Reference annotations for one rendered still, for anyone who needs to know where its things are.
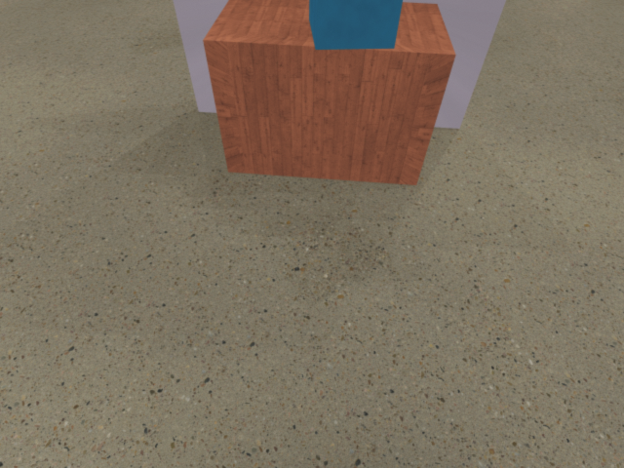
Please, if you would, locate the carton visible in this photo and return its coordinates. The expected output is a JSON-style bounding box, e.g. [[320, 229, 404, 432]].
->
[[309, 0, 403, 50]]

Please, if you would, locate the pedestal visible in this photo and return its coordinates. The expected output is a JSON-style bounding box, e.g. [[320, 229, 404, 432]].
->
[[203, 0, 455, 185]]

